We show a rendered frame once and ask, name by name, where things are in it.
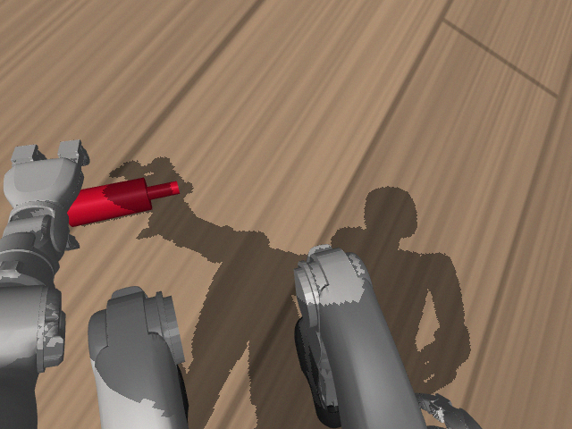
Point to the left robot hand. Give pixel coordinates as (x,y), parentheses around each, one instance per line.
(57,181)

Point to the right robot foot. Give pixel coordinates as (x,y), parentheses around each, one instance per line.
(328,415)

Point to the right robot hand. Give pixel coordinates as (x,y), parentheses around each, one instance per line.
(442,410)

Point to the left robot arm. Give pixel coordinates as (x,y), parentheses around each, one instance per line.
(32,323)

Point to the bottle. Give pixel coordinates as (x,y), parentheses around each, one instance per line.
(117,199)

